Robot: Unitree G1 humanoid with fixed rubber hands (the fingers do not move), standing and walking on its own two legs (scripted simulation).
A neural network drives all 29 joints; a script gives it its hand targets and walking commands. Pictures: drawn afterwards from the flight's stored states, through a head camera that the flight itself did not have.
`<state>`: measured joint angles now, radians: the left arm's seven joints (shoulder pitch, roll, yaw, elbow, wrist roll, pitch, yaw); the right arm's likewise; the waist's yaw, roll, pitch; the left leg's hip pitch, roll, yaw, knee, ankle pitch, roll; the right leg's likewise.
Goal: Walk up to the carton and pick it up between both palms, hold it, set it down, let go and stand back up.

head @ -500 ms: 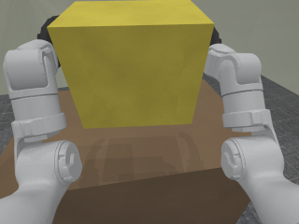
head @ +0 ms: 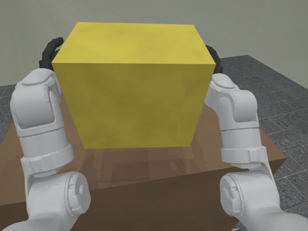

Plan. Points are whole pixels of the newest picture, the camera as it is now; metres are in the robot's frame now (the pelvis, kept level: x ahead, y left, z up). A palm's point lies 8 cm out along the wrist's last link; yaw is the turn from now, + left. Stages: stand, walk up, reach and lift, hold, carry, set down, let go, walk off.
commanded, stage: set down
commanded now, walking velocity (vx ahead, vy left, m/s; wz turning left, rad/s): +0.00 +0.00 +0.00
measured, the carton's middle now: (137, 88) +0.36 -0.01 +0.26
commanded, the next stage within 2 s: none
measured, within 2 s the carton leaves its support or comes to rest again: neither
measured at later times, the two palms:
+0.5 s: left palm (61, 89) +0.38 +0.15 +0.26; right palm (208, 94) +0.36 -0.19 +0.23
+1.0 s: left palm (70, 101) +0.38 +0.14 +0.22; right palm (208, 107) +0.36 -0.19 +0.19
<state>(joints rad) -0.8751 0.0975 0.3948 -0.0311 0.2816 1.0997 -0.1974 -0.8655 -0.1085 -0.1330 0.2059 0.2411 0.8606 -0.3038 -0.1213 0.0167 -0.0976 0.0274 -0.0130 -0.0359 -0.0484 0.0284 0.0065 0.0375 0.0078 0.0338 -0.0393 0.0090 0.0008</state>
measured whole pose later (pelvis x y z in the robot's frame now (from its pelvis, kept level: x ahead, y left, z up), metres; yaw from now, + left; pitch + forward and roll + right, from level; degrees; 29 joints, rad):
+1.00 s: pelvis +0.01 +0.00 +0.00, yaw -1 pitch -2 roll +0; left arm -0.69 0.00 0.39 -0.06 0.29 0.94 -0.19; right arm -0.64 -0.08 -0.08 0.18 0.15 0.68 -0.24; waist -0.13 0.00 0.00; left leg 0.10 -0.01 -0.01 -0.09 0.03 0.01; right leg 0.11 0.00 0.03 -0.09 0.02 0.00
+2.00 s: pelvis +0.01 +0.00 +0.00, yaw -1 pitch +0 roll +0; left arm -0.55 -0.05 0.37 -0.02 0.26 0.77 -0.16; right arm -0.52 -0.05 -0.09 0.21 0.07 0.52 -0.19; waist -0.11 0.01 0.00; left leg 0.06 -0.01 0.00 -0.09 0.03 0.01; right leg 0.07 0.00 0.02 -0.09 0.02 0.01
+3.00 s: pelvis +0.01 +0.00 +0.00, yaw -1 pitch +4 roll +0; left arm -0.54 -0.08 0.40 0.25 0.26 0.42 -0.16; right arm -0.49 0.01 -0.21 0.35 -0.09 0.25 -0.09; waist -0.08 0.03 -0.06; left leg -0.03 -0.02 0.00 -0.09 0.05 0.02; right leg -0.02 0.00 0.01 -0.09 0.04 0.00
